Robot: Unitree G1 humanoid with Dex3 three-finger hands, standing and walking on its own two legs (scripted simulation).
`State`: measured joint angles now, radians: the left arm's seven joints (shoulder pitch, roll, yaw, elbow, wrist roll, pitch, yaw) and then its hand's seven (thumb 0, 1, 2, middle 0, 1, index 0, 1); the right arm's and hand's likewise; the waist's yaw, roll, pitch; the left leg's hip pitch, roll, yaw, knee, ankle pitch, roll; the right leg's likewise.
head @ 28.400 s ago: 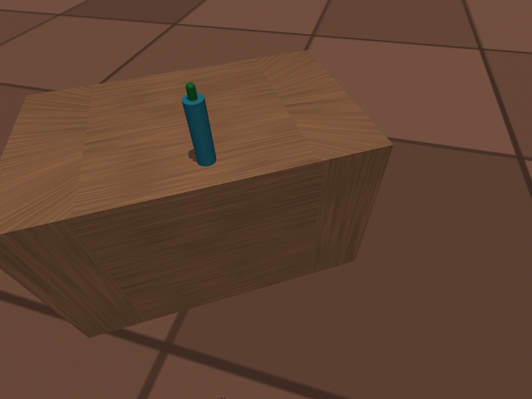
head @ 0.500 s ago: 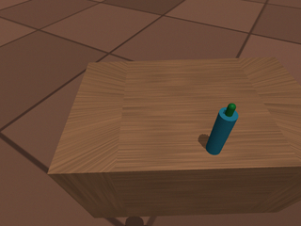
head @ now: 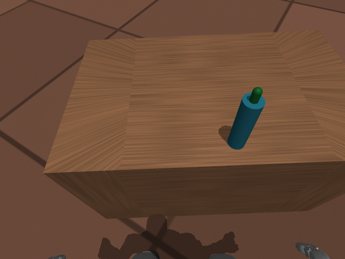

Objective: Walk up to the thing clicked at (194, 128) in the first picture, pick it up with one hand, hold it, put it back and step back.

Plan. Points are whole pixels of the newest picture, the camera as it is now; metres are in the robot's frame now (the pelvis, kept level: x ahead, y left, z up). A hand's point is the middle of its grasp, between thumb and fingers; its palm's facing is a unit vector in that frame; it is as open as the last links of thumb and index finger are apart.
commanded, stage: step back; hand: right
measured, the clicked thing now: (245, 119) +0.46 -0.17 +0.00
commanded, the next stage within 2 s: none
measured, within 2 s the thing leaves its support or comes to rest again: neither
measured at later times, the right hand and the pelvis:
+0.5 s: hand out of the picture +0.01 -0.28 -0.17, palm faces -0.17 +0.91 -0.39, open 7.4 cm; pelvis -0.10 -0.02 -0.01, yaw +5 degrees
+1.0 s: hand out of the picture -0.10 -0.28 -0.17, palm faces -0.02 +0.94 -0.34, open 7.4 cm; pelvis -0.24 -0.02 -0.01, yaw -1 degrees
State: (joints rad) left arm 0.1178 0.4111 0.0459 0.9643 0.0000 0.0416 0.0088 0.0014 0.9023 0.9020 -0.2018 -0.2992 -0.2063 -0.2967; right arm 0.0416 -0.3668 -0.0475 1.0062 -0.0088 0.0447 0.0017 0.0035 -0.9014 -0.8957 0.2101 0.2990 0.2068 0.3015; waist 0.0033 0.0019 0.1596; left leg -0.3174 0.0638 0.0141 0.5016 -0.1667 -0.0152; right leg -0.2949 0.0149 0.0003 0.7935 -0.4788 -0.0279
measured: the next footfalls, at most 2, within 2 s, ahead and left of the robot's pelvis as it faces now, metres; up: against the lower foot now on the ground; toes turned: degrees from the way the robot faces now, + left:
left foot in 0.52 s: -0.09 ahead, +0.10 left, +0.00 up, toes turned +3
right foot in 0.92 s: -0.22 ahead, -0.15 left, +0.00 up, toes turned +1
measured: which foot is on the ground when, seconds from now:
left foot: down 0.00-0.06, up 0.08-0.50, down 0.52-0.96, up 0.98-1.00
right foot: down 0.00-0.56, up 0.58-0.90, down 0.92-1.00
